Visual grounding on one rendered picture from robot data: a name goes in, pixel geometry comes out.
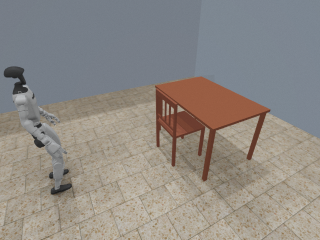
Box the robot thigh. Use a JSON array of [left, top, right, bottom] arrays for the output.
[[43, 123, 62, 149], [34, 134, 64, 167]]

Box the robot left hand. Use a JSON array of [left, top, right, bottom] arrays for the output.
[[45, 113, 60, 125]]

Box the robot right forearm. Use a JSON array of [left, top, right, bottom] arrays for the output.
[[23, 121, 52, 146]]

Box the left robot thigh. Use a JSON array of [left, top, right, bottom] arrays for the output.
[[43, 123, 62, 149]]

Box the robot left forearm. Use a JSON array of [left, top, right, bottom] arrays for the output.
[[38, 106, 49, 117]]

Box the table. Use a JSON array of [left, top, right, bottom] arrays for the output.
[[155, 76, 271, 181]]

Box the right robot thigh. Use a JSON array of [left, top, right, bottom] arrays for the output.
[[34, 134, 64, 167]]

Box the chair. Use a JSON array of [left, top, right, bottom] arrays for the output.
[[155, 88, 206, 167]]

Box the right robot upper arm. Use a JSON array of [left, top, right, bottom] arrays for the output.
[[15, 94, 34, 128]]

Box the robot right hand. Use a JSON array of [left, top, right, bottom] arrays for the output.
[[47, 142, 68, 159]]

